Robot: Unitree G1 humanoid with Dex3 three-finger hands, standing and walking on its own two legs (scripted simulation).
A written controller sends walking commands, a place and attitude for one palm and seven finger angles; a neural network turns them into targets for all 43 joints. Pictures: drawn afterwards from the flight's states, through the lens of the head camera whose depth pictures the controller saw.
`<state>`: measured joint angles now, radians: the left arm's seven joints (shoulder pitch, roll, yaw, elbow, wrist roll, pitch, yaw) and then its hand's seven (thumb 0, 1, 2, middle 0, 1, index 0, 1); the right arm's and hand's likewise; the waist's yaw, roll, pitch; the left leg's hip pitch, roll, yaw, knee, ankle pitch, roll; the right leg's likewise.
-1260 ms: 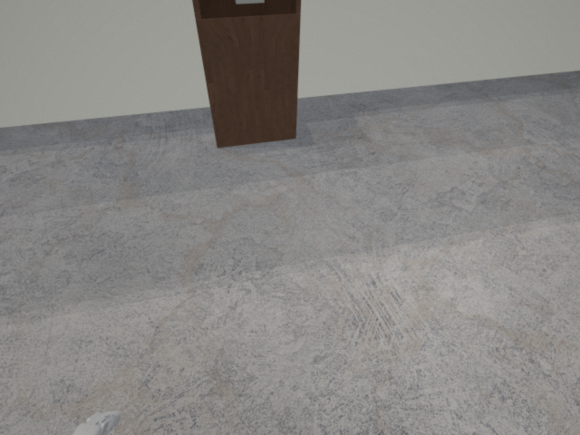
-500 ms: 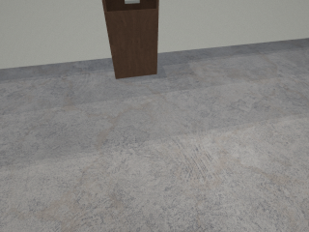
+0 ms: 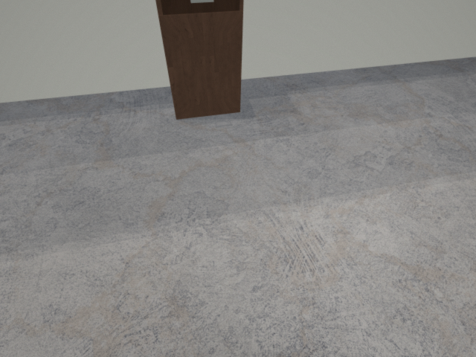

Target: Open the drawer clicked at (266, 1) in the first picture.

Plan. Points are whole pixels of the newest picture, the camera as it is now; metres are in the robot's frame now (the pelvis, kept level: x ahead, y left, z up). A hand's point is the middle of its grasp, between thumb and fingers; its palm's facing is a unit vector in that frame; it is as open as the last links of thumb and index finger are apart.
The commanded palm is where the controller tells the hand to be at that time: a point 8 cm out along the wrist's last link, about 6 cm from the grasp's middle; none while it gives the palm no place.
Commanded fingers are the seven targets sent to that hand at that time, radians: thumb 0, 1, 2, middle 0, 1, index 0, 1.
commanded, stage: look at it before walking up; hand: left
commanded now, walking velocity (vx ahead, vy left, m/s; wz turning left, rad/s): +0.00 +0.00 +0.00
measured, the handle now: out of the picture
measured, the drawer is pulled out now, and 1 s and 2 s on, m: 0.00 0.00 0.00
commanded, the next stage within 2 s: walk to a spot facing it in 0.38 s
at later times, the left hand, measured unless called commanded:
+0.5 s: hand out of the picture +0.07 +0.25 -0.16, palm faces -0.03 -0.94 -0.33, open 7.4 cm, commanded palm none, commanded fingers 0.00 0.90 0.90 -0.20 -0.30 -0.20 -0.30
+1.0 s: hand out of the picture +0.11 +0.20 -0.20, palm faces -0.10 -0.99 -0.12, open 7.4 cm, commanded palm none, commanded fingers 0.00 0.90 0.90 -0.20 -0.30 -0.20 -0.30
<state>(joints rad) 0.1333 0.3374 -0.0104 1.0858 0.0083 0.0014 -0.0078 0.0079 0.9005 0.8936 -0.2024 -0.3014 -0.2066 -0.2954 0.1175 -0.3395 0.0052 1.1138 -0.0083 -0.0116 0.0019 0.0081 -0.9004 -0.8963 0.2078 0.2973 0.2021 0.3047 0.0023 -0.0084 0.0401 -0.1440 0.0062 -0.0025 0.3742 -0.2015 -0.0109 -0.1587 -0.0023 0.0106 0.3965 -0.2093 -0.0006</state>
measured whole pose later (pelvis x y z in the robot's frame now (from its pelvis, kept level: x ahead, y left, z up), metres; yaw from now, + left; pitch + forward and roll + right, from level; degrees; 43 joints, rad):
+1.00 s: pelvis +0.12 +0.02 -0.01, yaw -6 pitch -1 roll -2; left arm 0.34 0.18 0.04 1.13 0.02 0.02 -0.02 0.01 0.90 0.89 -0.20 -0.30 -0.20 -0.29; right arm 0.44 -0.14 0.00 1.14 -0.03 -0.09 -0.03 0.00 -0.90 -0.90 0.21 0.30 0.20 0.30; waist -0.04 -0.03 0.03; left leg 0.01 0.03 0.11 0.44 -0.45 0.02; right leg -0.46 -0.01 -0.04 1.13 -0.43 -0.03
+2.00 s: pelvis +0.54 +0.00 +0.00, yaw -13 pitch -1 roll +0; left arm 0.26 0.19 0.08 1.06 0.03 0.00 -0.02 0.01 0.91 0.89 -0.19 -0.30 -0.20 -0.29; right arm 0.35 -0.14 -0.05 1.11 -0.02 -0.08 -0.02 -0.01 -0.94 -0.90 0.20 0.30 0.20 0.30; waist 0.01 -0.04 0.03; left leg -0.06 0.04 0.25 0.34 -0.25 0.03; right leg -0.60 -0.13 -0.04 1.10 -0.17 0.02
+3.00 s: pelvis +0.94 -0.11 -0.01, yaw -5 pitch -2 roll -1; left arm 0.35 0.14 0.04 1.11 0.01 -0.02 0.01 0.01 0.90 0.89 -0.20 -0.30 -0.20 -0.29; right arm 0.16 -0.16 -0.05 1.00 0.00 -0.07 -0.02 -0.02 -0.94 -0.90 0.21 0.30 0.20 0.30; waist 0.03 -0.02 0.11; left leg -0.29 -0.01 0.15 0.54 -0.22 0.09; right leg -0.42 -0.11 -0.07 1.23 -0.42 0.05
